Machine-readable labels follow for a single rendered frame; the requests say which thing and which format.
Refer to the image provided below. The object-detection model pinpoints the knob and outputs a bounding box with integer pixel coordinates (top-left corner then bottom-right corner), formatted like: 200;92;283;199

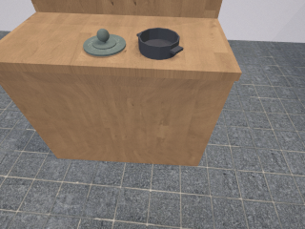
96;29;110;42

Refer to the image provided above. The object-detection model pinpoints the table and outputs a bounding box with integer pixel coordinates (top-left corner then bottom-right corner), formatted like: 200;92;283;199
0;0;242;167

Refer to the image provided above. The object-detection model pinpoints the pot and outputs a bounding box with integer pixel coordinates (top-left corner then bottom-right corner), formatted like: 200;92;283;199
136;28;184;60

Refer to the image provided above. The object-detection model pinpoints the lid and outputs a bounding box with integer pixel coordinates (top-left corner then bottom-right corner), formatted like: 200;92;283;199
83;34;126;57

